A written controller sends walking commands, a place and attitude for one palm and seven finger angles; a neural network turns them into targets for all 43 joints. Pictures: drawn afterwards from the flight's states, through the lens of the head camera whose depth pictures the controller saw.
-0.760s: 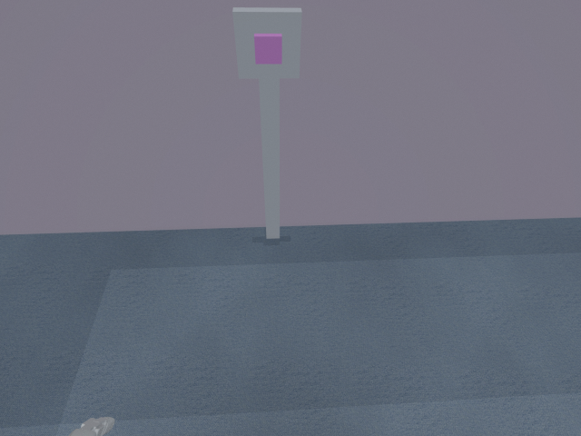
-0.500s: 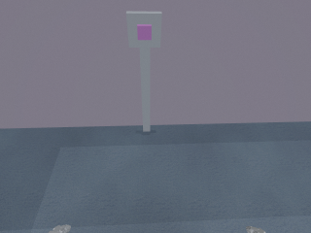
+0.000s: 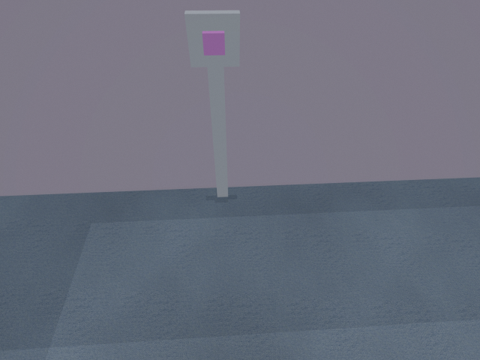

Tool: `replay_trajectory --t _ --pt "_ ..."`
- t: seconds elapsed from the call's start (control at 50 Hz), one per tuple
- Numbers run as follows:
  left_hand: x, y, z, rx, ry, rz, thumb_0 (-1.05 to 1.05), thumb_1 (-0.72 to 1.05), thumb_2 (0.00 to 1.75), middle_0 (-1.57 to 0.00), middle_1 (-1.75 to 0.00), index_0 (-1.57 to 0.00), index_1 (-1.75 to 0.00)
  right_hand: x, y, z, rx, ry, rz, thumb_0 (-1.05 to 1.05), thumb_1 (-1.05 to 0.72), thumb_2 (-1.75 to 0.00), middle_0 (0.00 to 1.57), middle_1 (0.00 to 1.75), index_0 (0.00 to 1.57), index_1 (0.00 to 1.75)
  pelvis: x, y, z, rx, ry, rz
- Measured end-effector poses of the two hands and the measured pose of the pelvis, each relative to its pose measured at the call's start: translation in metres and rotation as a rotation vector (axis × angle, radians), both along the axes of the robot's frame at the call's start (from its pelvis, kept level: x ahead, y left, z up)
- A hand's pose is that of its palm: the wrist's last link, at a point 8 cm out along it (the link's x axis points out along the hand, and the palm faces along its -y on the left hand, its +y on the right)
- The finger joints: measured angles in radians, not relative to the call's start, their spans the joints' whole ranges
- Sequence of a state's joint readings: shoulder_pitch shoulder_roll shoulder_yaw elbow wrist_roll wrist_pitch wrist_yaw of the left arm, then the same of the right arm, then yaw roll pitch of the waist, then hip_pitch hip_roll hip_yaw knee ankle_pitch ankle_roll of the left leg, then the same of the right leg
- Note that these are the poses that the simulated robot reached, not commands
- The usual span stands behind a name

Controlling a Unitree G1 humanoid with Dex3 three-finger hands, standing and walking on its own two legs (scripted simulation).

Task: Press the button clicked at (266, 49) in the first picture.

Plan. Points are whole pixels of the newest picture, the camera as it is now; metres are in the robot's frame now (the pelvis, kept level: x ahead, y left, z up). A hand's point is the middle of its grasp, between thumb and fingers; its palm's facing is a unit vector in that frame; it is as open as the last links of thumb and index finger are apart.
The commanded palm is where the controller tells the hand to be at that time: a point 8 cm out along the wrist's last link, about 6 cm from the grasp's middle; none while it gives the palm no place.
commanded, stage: stand and wait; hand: left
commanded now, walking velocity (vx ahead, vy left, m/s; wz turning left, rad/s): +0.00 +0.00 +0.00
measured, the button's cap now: (213, 42) +1.01 +0.14 +0.07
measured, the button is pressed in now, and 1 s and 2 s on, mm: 0 0 0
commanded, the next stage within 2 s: look at it before walking up in 0.08 s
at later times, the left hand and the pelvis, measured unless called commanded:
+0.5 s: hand out of the picture +0.08 +0.24 -0.15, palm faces -0.04 -0.94 -0.34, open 7.4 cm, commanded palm none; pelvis +0.00 +0.00 +0.00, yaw +0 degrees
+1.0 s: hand out of the picture +0.06 +0.23 -0.17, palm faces -0.09 -0.95 -0.30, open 7.4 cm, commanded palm none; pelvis +0.01 +0.00 -0.01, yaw -5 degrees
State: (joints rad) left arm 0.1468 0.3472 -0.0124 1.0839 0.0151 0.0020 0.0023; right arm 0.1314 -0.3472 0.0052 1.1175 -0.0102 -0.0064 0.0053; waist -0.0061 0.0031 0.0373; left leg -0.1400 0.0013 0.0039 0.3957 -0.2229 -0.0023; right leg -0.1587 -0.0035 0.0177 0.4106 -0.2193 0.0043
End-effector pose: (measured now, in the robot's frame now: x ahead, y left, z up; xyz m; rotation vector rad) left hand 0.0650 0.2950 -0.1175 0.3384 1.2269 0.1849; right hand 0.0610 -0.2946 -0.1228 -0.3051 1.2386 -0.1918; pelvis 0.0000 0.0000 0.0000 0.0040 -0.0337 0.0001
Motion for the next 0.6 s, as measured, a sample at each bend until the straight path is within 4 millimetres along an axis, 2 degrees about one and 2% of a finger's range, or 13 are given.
replay_trajectory --t 0.3,0.6 --pt "0.015 -0.009 0.002 -0.013 -0.046 -0.022 0.01 0.91 0.9 -0.2 -0.3 -0.2 -0.3 0.006 0.0 0.002 0.008 -0.032 0.003 0.01 -0.9 -0.9 0.2 0.3 0.2 0.3 -0.002 -0.004 0.001 0.0 0.002 -0.004" --pt "0.009 -0.007 0.001 -0.011 -0.026 -0.01 0.01 0.91 0.9 -0.2 -0.3 -0.2 -0.3 0.009 -0.001 0.004 0.0 -0.03 0.007 0.01 -0.9 -0.9 0.2 0.3 0.2 0.3 0.0 -0.003 0.002 -0.001 0.001 -0.003"
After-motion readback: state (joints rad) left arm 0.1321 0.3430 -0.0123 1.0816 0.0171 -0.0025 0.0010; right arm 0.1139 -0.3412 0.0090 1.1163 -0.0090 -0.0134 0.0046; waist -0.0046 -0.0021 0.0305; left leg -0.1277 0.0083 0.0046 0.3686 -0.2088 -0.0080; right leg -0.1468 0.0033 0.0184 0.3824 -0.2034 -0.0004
